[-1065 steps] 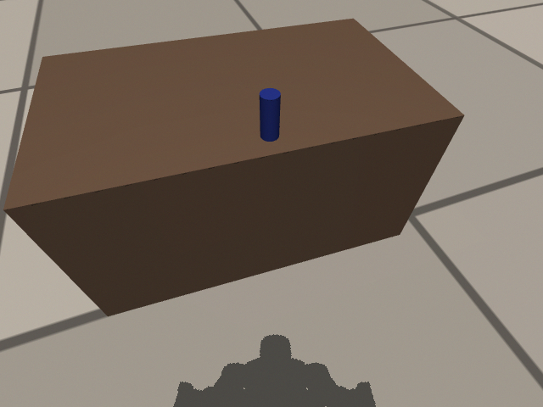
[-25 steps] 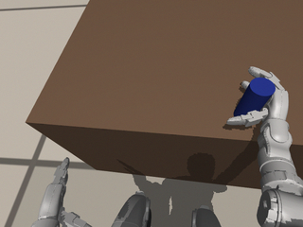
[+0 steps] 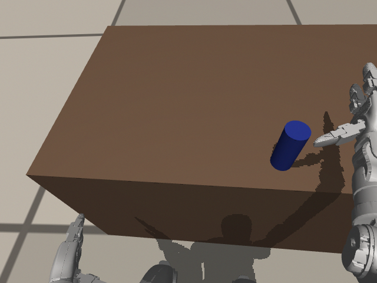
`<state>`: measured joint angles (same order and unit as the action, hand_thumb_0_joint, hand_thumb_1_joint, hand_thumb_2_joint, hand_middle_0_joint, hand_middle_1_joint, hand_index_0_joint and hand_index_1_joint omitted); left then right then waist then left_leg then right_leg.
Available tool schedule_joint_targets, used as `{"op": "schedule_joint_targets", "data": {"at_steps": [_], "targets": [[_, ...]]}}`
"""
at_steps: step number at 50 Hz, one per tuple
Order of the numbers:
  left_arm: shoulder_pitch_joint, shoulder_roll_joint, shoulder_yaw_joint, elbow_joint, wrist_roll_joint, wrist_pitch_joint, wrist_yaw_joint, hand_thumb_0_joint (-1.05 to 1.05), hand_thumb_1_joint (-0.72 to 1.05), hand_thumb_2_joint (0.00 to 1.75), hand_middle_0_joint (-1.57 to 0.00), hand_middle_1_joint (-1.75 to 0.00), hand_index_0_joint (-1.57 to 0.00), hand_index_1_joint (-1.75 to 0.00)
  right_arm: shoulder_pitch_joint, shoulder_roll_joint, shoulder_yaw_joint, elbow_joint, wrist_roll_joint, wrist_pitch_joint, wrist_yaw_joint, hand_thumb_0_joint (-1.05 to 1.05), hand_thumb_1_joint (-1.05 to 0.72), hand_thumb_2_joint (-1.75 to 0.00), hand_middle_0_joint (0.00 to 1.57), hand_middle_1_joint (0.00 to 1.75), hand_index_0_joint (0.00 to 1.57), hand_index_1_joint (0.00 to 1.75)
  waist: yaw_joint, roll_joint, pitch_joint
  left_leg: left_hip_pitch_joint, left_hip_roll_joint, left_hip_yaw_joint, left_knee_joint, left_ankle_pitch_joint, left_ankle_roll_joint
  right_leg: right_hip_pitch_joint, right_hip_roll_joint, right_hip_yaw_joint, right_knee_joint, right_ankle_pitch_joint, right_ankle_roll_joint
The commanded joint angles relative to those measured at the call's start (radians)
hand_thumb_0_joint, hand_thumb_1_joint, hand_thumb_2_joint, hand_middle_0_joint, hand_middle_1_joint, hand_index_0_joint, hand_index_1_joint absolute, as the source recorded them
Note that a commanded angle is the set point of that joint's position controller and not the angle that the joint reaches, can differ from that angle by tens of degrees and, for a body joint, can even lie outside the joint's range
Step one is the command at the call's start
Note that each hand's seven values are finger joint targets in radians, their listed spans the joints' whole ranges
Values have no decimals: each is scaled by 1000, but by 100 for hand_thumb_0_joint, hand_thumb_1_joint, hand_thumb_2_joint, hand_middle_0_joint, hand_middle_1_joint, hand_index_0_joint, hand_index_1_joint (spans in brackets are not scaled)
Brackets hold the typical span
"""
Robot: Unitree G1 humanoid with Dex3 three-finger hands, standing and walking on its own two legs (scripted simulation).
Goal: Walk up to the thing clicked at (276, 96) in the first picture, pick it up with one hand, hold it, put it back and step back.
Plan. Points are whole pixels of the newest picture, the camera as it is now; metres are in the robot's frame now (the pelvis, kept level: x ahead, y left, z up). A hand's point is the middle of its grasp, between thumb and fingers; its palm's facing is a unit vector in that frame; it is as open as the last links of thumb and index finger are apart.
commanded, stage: rise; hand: right
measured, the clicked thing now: (288, 147) +0.43 -0.18 +0.00
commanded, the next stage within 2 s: sink last in 0.06 s
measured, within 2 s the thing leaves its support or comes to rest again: neither
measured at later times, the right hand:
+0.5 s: hand out of the picture +0.38 -0.33 +0.12, palm faces +0.41 +0.84 -0.36, open 17.6 cm
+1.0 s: hand (363, 273) +0.17 -0.22 +0.07, palm faces +0.31 +0.89 -0.34, open 17.5 cm
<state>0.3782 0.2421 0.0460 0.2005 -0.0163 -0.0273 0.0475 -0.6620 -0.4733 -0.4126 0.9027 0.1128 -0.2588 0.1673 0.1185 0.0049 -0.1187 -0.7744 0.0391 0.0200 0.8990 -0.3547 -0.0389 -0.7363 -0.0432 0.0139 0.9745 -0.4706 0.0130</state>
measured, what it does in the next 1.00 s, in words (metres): stands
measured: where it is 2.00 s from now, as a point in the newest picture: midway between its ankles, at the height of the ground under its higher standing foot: outside the picture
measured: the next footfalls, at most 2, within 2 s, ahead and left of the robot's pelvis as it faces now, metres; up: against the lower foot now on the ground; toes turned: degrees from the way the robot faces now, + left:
none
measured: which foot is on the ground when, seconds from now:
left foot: down 0.00-1.00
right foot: down 0.00-1.00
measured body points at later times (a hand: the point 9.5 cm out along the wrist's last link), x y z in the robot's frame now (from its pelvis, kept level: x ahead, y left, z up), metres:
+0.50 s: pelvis +0.02 +0.00 +0.04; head +0.05 +0.00 +0.49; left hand +0.17 +0.26 -0.03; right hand +0.36 -0.37 +0.14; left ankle +0.05 +0.15 -0.68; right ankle +0.00 -0.12 -0.68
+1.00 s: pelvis +0.01 +0.02 +0.05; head +0.01 +0.04 +0.50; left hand +0.18 +0.28 -0.02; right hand +0.15 -0.27 +0.09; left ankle +0.05 +0.15 -0.68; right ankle +0.00 -0.12 -0.68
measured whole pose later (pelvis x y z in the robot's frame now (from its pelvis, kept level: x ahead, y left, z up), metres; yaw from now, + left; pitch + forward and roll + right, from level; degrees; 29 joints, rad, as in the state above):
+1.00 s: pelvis +0.01 +0.02 +0.05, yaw -2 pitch +0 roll +0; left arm 0.32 0.22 0.11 0.44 -0.04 -0.04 0.09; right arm 0.53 -0.26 -0.18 -0.08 0.06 -0.05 -0.05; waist -0.04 -0.04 -0.01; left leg -0.31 0.05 0.05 0.58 -0.26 -0.02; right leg -0.25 -0.03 0.03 0.58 -0.32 0.03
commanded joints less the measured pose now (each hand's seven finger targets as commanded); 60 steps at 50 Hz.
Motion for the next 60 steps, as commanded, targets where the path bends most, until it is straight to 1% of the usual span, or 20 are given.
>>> {"op": "schedule_joint_targets", "data": {"at_steps": [1, 3, 7, 10, 14, 16, 18, 21, 25, 27, 29, 31, 35, 40, 42, 43, 51, 56, 58, 60], "targets": [[-47, 180, 87, -208, -14, -55, 12, 0, -54, 6, -6, -5, -5, -6, -291, -380, -9, -16, -94, 33, -3, 0, 52, -4, 6, 6, 6, 6, -71, -22, -276, 280, -39, 28, -177, 137, 50, 196, 40, -15, -250, 234, -8], [36, 182, 117, -131, -16, -35, 8, 0, -53, 5, -6, -5, -5, -5, -492, -282, 69, -154, -77, 37, -46, 0, 55, -4, 6, 6, 6, 6, -8, -60, -276, 265, -41, 25, -193, 155, 48, 244, 36, -20, -274, 233, -7], [42, 162, 90, -68, -21, -22, -12, 0, -53, 5, -5, -4, -5, -4, -356, -456, -18, -37, -129, 90, -106, 0, 61, -3, 6, 6, 6, 6, -69, -27, -233, 327, -37, 33, -225, 197, 45, 235, 45, -34, -289, 284, -12], [-26, 184, 102, -70, -23, -18, -16, 0, -54, 7, -5, -4, -4, -5, -432, -526, -47, -103, -144, 99, -145, 0, 61, -4, 5, 6, 5, 6, -79, -69, -335, 396, -34, 24, -239, 261, 47, 296, 45, -42, -303, 360, -7], [-134, 120, 19, -77, -30, -30, -18, 0, -55, 8, -5, -4, -4, -5, -394, -450, -10, -121, -142, 100, -175, 0, 61, -4, 5, 6, 5, 6, -102, -99, -382, 460, -34, 27, -259, 289, 50, 339, 39, -45, -324, 404, 0], [-161, 147, 40, -97, -33, -38, -6, 0, -56, 8, -4, -3, -4, -4, -370, -465, -7, -194, -140, 97, -190, 0, 61, -4, 5, 6, 5, 6, -103, -122, -410, 479, -32, 26, -266, 310, 51, 378, 40, -50, -333, 422, 1], [-39, 173, 74, 46, -31, -27, -2, 0, -56, 8, -5, -4, -4, -5, -137, -414, -4, -88, -131, 125, -194, 0, 61, -4, 5, 6, 5, 6, -107, -121, -289, 434, -42, 46, -275, 320, 58, 383, 34, -41, -349, 472, 10], [-14, 157, 77, 34, -35, -25, -4, 0, -55, 7, -5, -4, -4, -5, -63, -346, 28, -319, -103, 127, -185, 0, 59, -5, 6, 6, 5, 6, -111, -138, -324, 461, -40, 51, -273, 409, 60, 452, 29, -44, -341, 604, 15], [-27, 150, 86, 57, -49, -10, -9, 0, -54, 6, -5, -4, -5, -5, 213, -276, 30, -521, -69, 161, -185, 0, 56, -5, 6, 6, 5, 6, -126, -96, -209, 479, -46, 65, -306, 363, 64, 430, 23, -39, -399, 554, 11], [-31, 128, 81, 71, -49, -9, -9, 0, -53, 6, -5, -5, -5, -5, 255, -200, 88, -766, -54, 158, -184, 0, 55, -5, 6, 5, 5, 6, -125, -155, -195, 461, -47, 65, -321, 354, 65, 490, 17, -41, -407, 580, 16], [-56, 138, 89, 96, -49, -5, -4, 0, -54, 7, -5, -5, -5, -5, 455, -193, 54, -796, -49, 176, -196, 0, 55, -5, 6, 6, 5, 6, -140, -103, -128, 489, -51, 72, -333, 342, 64, 459, 16, -34, -427, 570, 14], [-92, 172, 127, 74, -44, -4, 11, 0, -54, 6, -5, -4, -5, -5, 505, -216, 14, -961, -44, 169, -210, 0, 55, -5, 6, 6, 5, 6, -141, -85, -143, 537, -36, 62, -350, 351, 55, 465, 30, -45, -437, 498, -2], [-125, 143, 118, 49, -37, -7, 33, 0, -52, 5, -5, -4, -5, -4, 729, -141, 20, -1075, -44, 165, -234, 0, 57, -5, 5, 6, 5, 6, -150, -60, -85, 556, -29, 58, -375, 290, 42, 459, 37, -48, -466, 401, -12], [-76, 95, 102, 114, -24, -17, 42, 0, -51, 4, -5, -5, -6, -4, 981, 7, 115, -1108, -48, 158, -231, 0, 58, -5, 5, 6, 5, 6, -134, -52, 6, 534, -23, 61, -396, 254, 34, 451, 44, -57, -483, 350, -19], [-120, 72, 73, 73, -22, -37, 39, 0, -50, 4, -5, -5, -6, -4, 1010, 40, 145, -1194, -48, 147, -225, 0, 56, -5, 5, 6, 5, 6, -143, -49, 24, 528, -21, 62, -403, 211, 34, 441, 44, -58, -492, 307, -20], [-118, 117, 120, 63, -21, -43, 45, 0, -50, 4, -5, -5, -6, -4, 1022, 18, 118, -1204, -47, 143, -229, 0, 56, -5, 5, 6, 5, 6, -135, -37, 18, 526, -24, 65, -407, 197, 34, 447, 43, -55, -497, 294, -22], [-123, 140, 165, 121, -4, -88, 68, 0, -51, 4, -5, -5, -6, -5, 1051, 17, 99, -1158, -61, 114, -239, 0, 56, -5, 5, 6, 5, 6, -117, 11, 92, 487, -6, 46, -460, 57, 25, 457, 54, -55, -518, 169, -30], [-118, 65, 92, 161, 1, -113, 58, 0, -52, 5, -5, -5, -5, -5, 1078, 8, 70, -1099, -63, 81, -232, 0, 55, -5, 5, 6, 5, 6, -161, 31, 110, 521, 8, 35, -488, 46, 21, 444, 66, -64, -517, 197, -27], [-170, 94, 117, 133, 2, -121, 57, 0, -53, 5, -5, -5, -5, -5, 1072, -1, 55, -1082, -67, 65, -232, 0, 55, -6, 5, 6, 5, 6, -165, 7, 79, 543, 2, 41, -484, 54, 24, 445, 63, -61, -534, 196, -25], [-174, 80, 82, 123, 2, -131, 48, 0, -53, 6, -5, -5, -5, -5, 1073, 12, 65, -1054, -69, 50, -230, 0, 55, -6, 5, 6, 5, 6, -170, 21, 93, 555, -8, 54, -482, 47, 26, 435, 56, -52, -558, 180, -24]]}}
